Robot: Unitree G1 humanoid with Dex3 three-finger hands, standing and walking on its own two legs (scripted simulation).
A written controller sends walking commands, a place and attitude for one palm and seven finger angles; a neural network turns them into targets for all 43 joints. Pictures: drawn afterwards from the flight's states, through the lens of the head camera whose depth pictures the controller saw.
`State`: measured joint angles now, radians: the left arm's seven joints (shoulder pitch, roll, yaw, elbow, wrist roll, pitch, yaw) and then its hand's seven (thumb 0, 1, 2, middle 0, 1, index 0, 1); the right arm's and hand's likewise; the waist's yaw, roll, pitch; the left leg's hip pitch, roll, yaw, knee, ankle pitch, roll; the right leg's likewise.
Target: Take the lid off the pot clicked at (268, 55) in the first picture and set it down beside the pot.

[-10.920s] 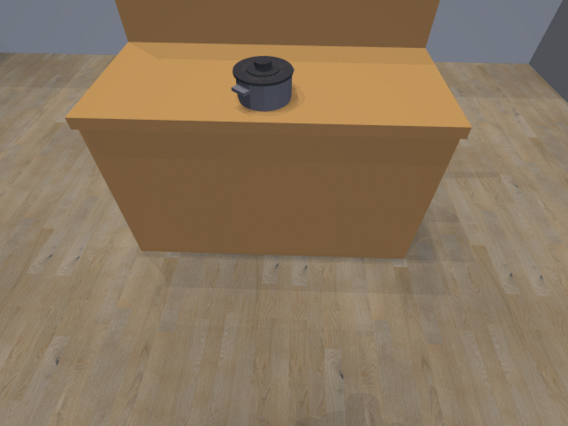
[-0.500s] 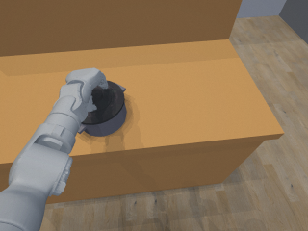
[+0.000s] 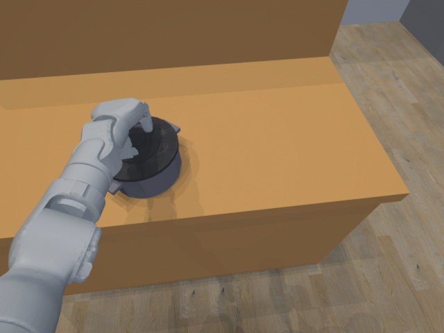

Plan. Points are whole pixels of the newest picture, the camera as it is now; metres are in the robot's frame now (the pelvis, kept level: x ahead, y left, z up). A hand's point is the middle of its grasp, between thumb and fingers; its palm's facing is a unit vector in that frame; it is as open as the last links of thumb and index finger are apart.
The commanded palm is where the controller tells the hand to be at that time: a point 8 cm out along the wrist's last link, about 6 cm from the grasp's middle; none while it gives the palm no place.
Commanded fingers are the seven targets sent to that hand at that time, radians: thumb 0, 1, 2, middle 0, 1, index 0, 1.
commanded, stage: close the fingers and squeeze the knob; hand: left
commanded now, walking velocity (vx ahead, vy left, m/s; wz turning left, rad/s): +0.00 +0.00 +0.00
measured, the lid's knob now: (134, 138) +0.49 +0.16 +0.04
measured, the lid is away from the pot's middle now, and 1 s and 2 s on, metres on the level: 0.00 0.00 0.01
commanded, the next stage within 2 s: lift the lid straight up in 0.96 s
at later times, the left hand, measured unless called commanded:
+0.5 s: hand (128, 141) +0.47 +0.16 +0.06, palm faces -0.38 -0.08 -0.92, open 8.2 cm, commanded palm +0.47 +0.16 +0.12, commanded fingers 0.00 0.37 0.85 -0.72 -1.05 -0.68 -1.02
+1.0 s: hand (129, 143) +0.46 +0.16 +0.06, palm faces -0.37 -0.09 -0.92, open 8.1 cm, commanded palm +0.47 +0.16 +0.12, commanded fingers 0.00 0.61 0.96 -0.82 -1.09 -0.77 -1.05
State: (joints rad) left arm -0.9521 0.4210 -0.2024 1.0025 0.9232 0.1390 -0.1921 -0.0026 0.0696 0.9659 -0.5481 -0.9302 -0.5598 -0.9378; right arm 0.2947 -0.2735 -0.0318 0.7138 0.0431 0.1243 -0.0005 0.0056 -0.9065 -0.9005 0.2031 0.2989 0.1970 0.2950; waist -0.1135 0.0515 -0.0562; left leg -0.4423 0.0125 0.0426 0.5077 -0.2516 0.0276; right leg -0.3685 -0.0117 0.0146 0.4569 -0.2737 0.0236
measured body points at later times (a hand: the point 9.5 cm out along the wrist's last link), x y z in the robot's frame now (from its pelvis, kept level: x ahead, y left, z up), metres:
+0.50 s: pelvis +0.00 +0.00 +0.00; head +0.06 -0.02 +0.45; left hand +0.48 +0.16 +0.12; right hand +0.04 -0.28 -0.14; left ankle -0.01 +0.10 -0.74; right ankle -0.04 -0.14 -0.74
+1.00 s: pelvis +0.00 +0.00 +0.00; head +0.05 -0.02 +0.45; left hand +0.48 +0.16 +0.12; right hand +0.05 -0.27 -0.13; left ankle -0.01 +0.10 -0.74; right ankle -0.04 -0.14 -0.74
